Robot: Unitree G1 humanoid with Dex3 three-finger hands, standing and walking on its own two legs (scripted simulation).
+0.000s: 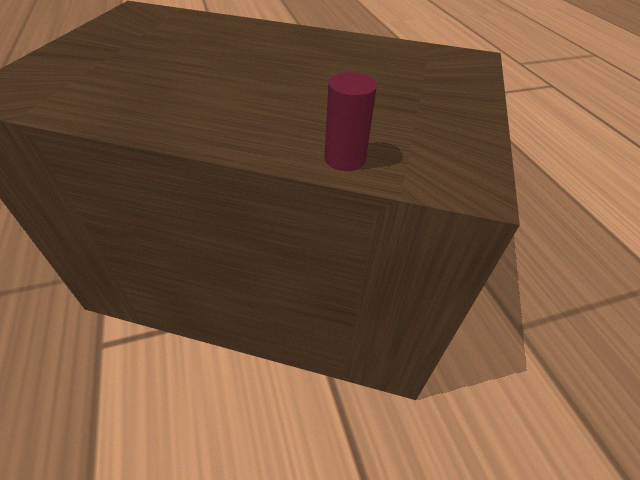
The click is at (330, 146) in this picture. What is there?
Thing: squat round
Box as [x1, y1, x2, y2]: [324, 72, 376, 170]
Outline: 344,72 332,76 328,82 324,157 326,162 336,169 353,170 360,167 365,161 376,83 372,78 364,74 355,72
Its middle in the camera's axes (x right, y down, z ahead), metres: +0.05 -0.21 +0.70
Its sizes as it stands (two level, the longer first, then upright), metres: 0.080 0.080 0.152
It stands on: a support 0.80 m high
